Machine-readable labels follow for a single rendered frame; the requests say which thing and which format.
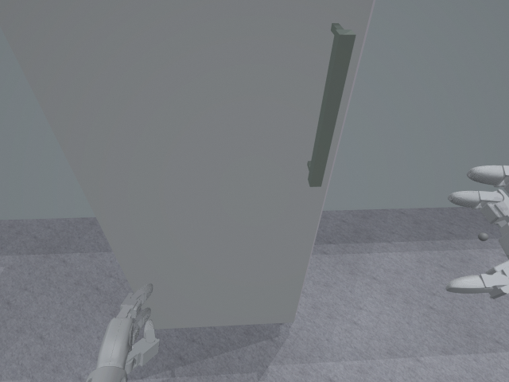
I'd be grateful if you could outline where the robot left forearm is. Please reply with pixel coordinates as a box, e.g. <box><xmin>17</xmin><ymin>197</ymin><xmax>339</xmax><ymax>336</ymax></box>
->
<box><xmin>86</xmin><ymin>366</ymin><xmax>127</xmax><ymax>382</ymax></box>

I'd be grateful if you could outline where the left robot hand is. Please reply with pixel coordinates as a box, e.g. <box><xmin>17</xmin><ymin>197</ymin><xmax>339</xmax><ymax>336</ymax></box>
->
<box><xmin>96</xmin><ymin>283</ymin><xmax>159</xmax><ymax>374</ymax></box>

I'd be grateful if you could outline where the handle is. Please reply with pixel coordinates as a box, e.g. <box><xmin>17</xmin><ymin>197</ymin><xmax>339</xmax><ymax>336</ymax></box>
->
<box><xmin>307</xmin><ymin>23</ymin><xmax>356</xmax><ymax>187</ymax></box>

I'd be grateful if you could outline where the fridge door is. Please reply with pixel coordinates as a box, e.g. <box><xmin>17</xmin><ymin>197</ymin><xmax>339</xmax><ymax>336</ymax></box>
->
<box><xmin>0</xmin><ymin>0</ymin><xmax>374</xmax><ymax>329</ymax></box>

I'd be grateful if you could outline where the right robot hand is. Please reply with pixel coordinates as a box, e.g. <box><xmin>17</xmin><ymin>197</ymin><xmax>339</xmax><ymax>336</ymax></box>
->
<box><xmin>446</xmin><ymin>166</ymin><xmax>509</xmax><ymax>299</ymax></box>

